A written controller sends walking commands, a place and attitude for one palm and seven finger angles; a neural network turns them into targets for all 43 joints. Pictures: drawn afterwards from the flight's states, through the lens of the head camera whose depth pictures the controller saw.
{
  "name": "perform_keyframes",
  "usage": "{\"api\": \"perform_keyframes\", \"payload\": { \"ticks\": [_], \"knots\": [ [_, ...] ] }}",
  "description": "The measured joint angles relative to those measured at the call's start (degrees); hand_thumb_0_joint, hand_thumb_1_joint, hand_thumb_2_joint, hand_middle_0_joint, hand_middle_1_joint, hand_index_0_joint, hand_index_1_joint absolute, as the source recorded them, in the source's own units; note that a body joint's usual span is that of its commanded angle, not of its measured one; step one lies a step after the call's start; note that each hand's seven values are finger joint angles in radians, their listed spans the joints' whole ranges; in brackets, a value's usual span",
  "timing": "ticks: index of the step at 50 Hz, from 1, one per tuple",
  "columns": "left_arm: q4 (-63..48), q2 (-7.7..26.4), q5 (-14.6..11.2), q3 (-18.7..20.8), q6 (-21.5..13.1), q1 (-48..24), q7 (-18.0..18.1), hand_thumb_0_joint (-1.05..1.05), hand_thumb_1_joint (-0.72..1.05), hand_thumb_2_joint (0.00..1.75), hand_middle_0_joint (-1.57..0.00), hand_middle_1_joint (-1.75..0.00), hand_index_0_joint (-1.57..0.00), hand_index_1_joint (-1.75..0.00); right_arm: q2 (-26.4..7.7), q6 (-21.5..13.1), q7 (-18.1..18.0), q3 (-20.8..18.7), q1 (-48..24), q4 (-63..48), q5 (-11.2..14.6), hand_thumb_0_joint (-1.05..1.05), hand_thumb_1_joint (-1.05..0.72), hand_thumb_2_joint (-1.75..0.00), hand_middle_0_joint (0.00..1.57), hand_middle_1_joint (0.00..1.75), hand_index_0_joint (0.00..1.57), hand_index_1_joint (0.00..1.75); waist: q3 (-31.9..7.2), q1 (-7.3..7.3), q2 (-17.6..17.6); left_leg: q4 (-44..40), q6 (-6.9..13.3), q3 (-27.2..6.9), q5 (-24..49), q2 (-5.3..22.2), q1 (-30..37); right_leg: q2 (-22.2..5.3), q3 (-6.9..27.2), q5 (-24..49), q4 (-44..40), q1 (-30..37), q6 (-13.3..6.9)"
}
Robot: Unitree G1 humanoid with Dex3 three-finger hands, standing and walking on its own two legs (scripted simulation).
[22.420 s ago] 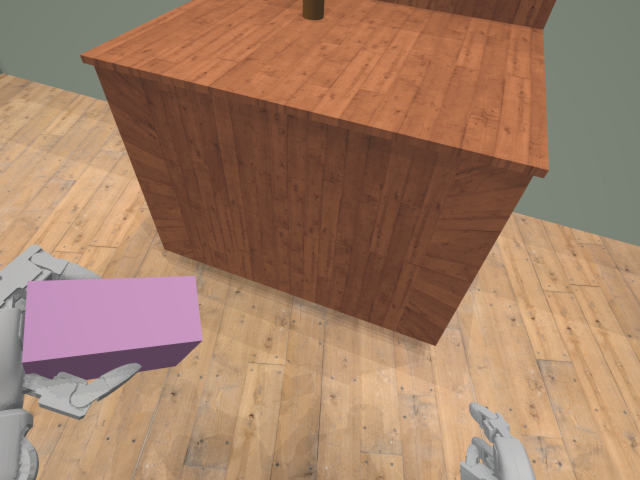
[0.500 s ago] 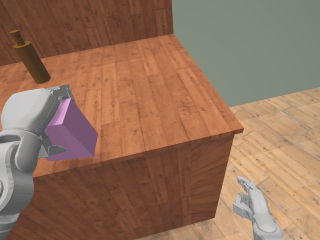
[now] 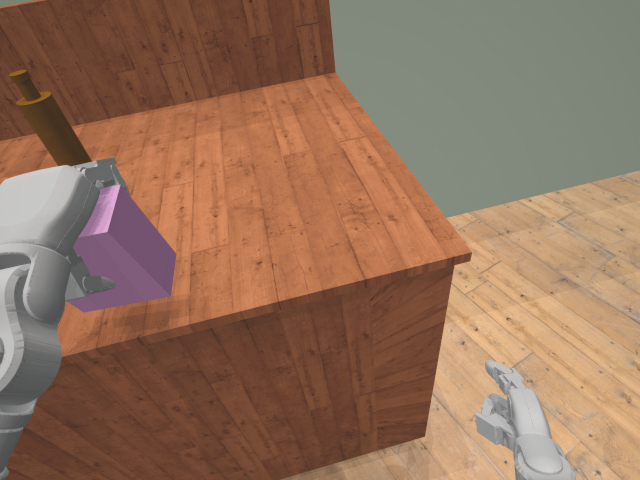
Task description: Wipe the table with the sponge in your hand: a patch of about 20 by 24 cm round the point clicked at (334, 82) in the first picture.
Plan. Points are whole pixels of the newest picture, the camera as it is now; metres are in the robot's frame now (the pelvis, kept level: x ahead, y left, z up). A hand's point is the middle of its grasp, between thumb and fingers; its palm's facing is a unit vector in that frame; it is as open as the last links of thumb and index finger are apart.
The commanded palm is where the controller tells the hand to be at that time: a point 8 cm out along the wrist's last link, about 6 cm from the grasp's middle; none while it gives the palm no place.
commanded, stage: move the sponge above the wiping area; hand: left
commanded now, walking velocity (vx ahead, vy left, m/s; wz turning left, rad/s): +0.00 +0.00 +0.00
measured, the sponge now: (112, 264) +0.26 +0.30 +0.18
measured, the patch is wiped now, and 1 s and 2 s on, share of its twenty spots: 0.00 0.00 0.05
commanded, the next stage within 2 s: none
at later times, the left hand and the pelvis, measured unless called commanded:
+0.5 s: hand (44, 239) +0.25 +0.35 +0.23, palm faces +0.22 +0.02 -0.97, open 10.6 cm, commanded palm +0.21 +0.34 +0.29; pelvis +0.01 +0.02 +0.00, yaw +1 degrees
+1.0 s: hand (37, 239) +0.26 +0.38 +0.21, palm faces +0.16 +0.02 -0.99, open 10.6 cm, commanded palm +0.22 +0.36 +0.27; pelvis +0.02 +0.03 +0.01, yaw +1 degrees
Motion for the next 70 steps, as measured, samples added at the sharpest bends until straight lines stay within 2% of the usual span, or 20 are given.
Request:
{"api": "perform_keyframes", "payload": {
  "ticks": [5, 9, 16, 21, 27, 31, 34, 37, 40, 42, 44, 47, 50, 53, 56, 58, 61, 64, 67, 70],
  "knots": [
    [2.87, 0.30, -0.09, 3.81, 1.35, -1.20, -1.07, 0.00, -0.55, 1.02, -0.70, -1.31, -0.71, -1.30, 0.57, 0.17, 0.35, 0.60, 0.13, -0.72, 0.49, 0.01, -0.90, -0.90, 0.20, 0.30, 0.20, 0.30, -0.66, -0.89, 0.08, -0.42, 0.26, -0.01, 0.21, -0.10, -0.73, -0.09, 0.02, 0.41, -0.78, -0.53, 0.33],
    [1.22, -0.75, -0.22, 4.06, 1.83, 2.49, -2.85, 0.00, -0.55, 1.02, -0.70, -1.31, -0.71, -1.30, 0.33, 0.11, 0.42, 0.70, 0.70, -1.76, 0.49, 0.01, -0.90, -0.90, 0.20, 0.30, 0.20, 0.30, -0.85, -1.35, 0.29, -0.27, 0.66, 0.06, 0.01, -0.44, -1.35, -0.42, 0.14, 0.28, -0.73, -1.08, 0.76],
    [-1.64, -0.74, 1.24, 0.07, -0.23, 6.49, -4.07, 0.00, -0.55, 1.02, -0.70, -1.31, -0.71, -1.30, 0.04, -0.68, -0.04, 0.59, 1.18, -0.84, -0.41, 0.01, -0.90, -0.90, 0.20, 0.30, 0.20, 0.30, -0.06, -0.06, -0.38, -0.27, 1.31, 0.09, -0.46, -1.11, -0.63, -1.07, 0.26, -0.42, -0.42, -0.42, 1.27],
    [-1.10, 0.75, 1.54, 1.48, -1.66, 4.52, -2.11, 0.00, -0.55, 1.02, -0.70, -1.30, -0.71, -1.30, 0.83, -1.00, 0.14, 0.64, 0.76, 0.31, -0.51, 0.01, -0.90, -0.90, 0.20, 0.30, 0.20, 0.30, 0.03, 0.94, -0.70, -0.90, 1.50, -0.23, -0.37, -1.22, 0.29, -1.17, 0.00, -0.17, -1.61, 0.89, 1.52],
    [2.77, 0.43, 1.43, 4.15, 0.68, 1.24, -2.65, 0.00, -0.55, 1.02, -0.70, -1.30, -0.71, -1.30, 1.64, -0.55, 0.22, 1.43, -0.30, 0.00, 0.07, 0.01, -0.90, -0.90, 0.20, 0.30, 0.20, 0.30, -0.40, 0.56, -0.68, -1.88, 1.78, -0.61, 0.24, -1.50, 0.00, -1.47, -0.33, 0.57, -3.06, 0.97, 1.91],
    [2.07, -0.46, 1.97, 3.29, 1.59, 3.23, -4.97, 0.00, -0.55, 1.02, -0.70, -1.30, -0.71, -1.30, 1.51, -0.44, 0.24, 1.68, -0.49, -1.13, 0.19, 0.01, -0.90, -0.90, 0.20, 0.30, 0.21, 0.30, -0.34, 0.11, -0.43, -2.05, 2.13, -0.52, 0.31, -1.71, -0.31, -1.66, -0.22, 0.75, -3.40, 0.74, 2.19],
    [0.26, -1.31, 2.69, 0.54, 0.59, 4.84, -6.36, 0.00, -0.55, 1.02, -0.70, -1.30, -0.71, -1.30, 1.20, -0.59, 0.13, 1.53, -0.14, -1.51, -0.20, 0.01, -0.90, -0.90, 0.20, 0.30, 0.20, 0.30, -0.20, 0.11, -0.34, -2.25, 2.41, -0.65, 0.30, -2.02, -0.08, -1.97, -0.31, 0.65, -3.53, 1.03, 2.45],
    [-1.15, -1.07, 3.25, -1.35, -1.95, 5.59, -6.29, 0.00, -0.55, 1.02, -0.70, -1.30, -0.71, -1.30, 1.24, -0.93, 0.02, 1.64, -0.06, -1.12, -0.65, 0.01, -0.90, -0.90, 0.20, 0.30, 0.20, 0.30, 0.17, 0.49, -0.63, -2.54, 2.54, -0.55, 0.30, -2.13, 0.42, -2.05, -0.18, 0.55, -3.61, 1.40, 2.49],
    [-0.65, 0.01, 3.37, -1.17, -4.50, 4.89, -4.71, 0.00, -0.55, 1.02, -0.70, -1.30, -0.71, -1.30, 1.74, -0.90, 0.15, 1.75, 0.21, -0.58, -0.77, 0.01, -0.90, -0.90, 0.20, 0.30, 0.20, 0.30, 0.44, 0.83, -1.15, -3.10, 2.43, -0.57, 0.43, -2.00, 1.03, -1.91, -0.18, 0.67, -4.19, 1.99, 2.38],
    [0.14, 0.65, 3.07, 0.02, -5.01, 3.85, -3.21, 0.00, -0.55, 1.02, -0.70, -1.30, -0.71, -1.30, 2.07, -0.85, 0.41, 1.71, 0.36, -0.21, -0.84, 0.01, -0.90, -0.90, 0.20, 0.30, 0.20, 0.30, 0.54, 1.06, -1.29, -3.29, 2.30, -0.48, 0.43, -1.77, 1.28, -1.66, -0.09, 0.89, -4.67, 2.33, 2.27],
    [1.40, 0.82, 2.64, 1.57, -4.58, 2.56, -1.96, 0.00, -0.55, 1.02, -0.70, -1.30, -0.71, -1.30, 2.24, -0.62, 0.72, 1.63, 0.60, 0.10, -0.80, 0.01, -0.90, -0.90, 0.20, 0.30, 0.20, 0.30, 0.40, 1.06, -1.28, -3.52, 2.19, -0.59, 0.50, -1.64, 1.34, -1.54, -0.20, 1.11, -5.19, 2.55, 2.26],
    [3.61, 0.91, 2.31, 4.04, -2.16, 1.40, -1.53, 0.00, -0.55, 1.02, -0.70, -1.30, -0.71, -1.30, 2.09, -0.05, 1.10, 1.77, 0.50, 0.47, -0.43, 0.01, -0.90, -0.90, 0.20, 0.30, 0.21, 0.30, 0.04, 0.81, -1.03, -3.52, 2.12, -0.49, 0.51, -1.47, 0.91, -1.36, -0.12, 1.31, -5.46, 2.19, 2.22],
    [5.56, 0.98, 2.48, 5.13, 0.24, 1.53, -3.03, 0.00, -0.55, 1.02, -0.70, -1.30, -0.71, -1.30, 1.50, 0.51, 1.04, 1.84, 0.72, 0.07, 0.08, 0.01, -0.90, -0.90, 0.20, 0.30, 0.21, 0.30, -0.23, 0.17, -0.76, -3.46, 2.17, -0.70, 0.58, -1.56, 0.23, -1.46, -0.32, 1.30, -5.41, 1.59, 2.29],
    [7.25, 0.74, 3.08, 4.09, 0.91, 2.38, -5.40, 0.00, -0.55, 1.02, -0.70, -1.30, -0.71, -1.30, 0.66, 0.46, 0.61, 1.68, 1.07, -0.52, 0.21, 0.01, -0.90, -0.90, 0.20, 0.30, 0.21, 0.30, -0.15, -0.36, -0.48, -3.02, 2.26, -0.97, 0.48, -1.66, -0.48, -1.59, -0.58, 1.14, -5.06, 1.04, 2.34],
    [7.43, 0.29, 3.85, 1.76, -0.79, 3.36, -7.79, 0.00, -0.54, 1.02, -0.70, -1.30, -0.71, -1.30, -0.02, -0.06, -0.09, 1.43, 1.50, -0.78, 0.13, 0.01, -0.90, -0.90, 0.20, 0.30, 0.20, 0.30, 0.35, -0.48, -0.50, -2.73, 2.35, -1.19, 0.35, -1.78, -0.59, -1.71, -0.80, 0.87, -4.71, 0.97, 2.32],
    [7.08, 0.12, 4.06, 0.54, -4.05, 3.85, -8.15, 0.00, -0.54, 1.02, -0.70, -1.30, -0.71, -1.30, -0.09, -0.72, -0.61, 1.20, 1.96, -0.78, -0.25, 0.01, -0.90, -0.90, 0.20, 0.30, 0.20, 0.30, 0.70, -0.52, -0.70, -2.66, 2.35, -1.42, 0.23, -1.79, -0.32, -1.74, -1.01, 0.70, -4.68, 1.35, 2.28],
    [6.00, 1.11, 4.31, 0.90, -9.21, 4.34, -6.76, 0.00, -0.54, 1.02, -0.70, -1.30, -0.71, -1.30, 0.45, -1.53, -1.09, 1.13, 2.56, -0.53, -0.57, 0.01, -0.90, -0.90, 0.20, 0.30, 0.20, 0.30, 1.14, -0.31, -1.40, -2.98, 2.17, -1.43, 0.12, -1.56, 0.50, -1.48, -1.01, 0.61, -5.02, 2.13, 2.05],
    [6.62, 2.04, 3.63, 2.32, -12.24, 2.95, -3.86, 0.00, -0.54, 1.02, -0.70, -1.30, -0.71, -1.30, 1.16, -1.74, -0.90, 0.77, 3.14, -0.23, -0.67, 0.01, -0.90, -0.90, 0.20, 0.30, 0.20, 0.30, 1.21, -0.14, -1.74, -3.26, 1.86, -1.57, 0.05, -1.20, 1.05, -1.11, -1.14, 0.78, -5.77, 2.90, 1.83],
    [8.99, 2.39, 2.65, 4.80, -11.45, 1.16, -1.42, 0.00, -0.54, 1.02, -0.70, -1.30, -0.71, -1.30, 1.49, -1.28, -0.20, 0.63, 2.97, 0.33, -0.42, 0.01, -0.90, -0.90, 0.20, 0.30, 0.20, 0.30, 0.94, -0.09, -1.54, -3.35, 1.62, -1.30, -0.03, -0.82, 0.93, -0.71, -0.89, 1.07, -6.26, 2.83, 1.66],
    [12.19, 2.66, 2.60, 6.77, -8.10, 0.04, -1.00, 0.00, -0.54, 1.02, -0.70, -1.30, -0.71, -1.30, 1.23, -0.45, 0.45, 0.68, 2.74, 0.59, -0.19, 0.01, -0.90, -0.90, 0.20, 0.30, 0.20, 0.30, 0.30, -0.50, -1.14, -3.32, 1.57, -1.16, -0.01, -0.76, 0.19, -0.65, -0.76, 1.10, -6.14, 1.98, 1.68]
  ]
}}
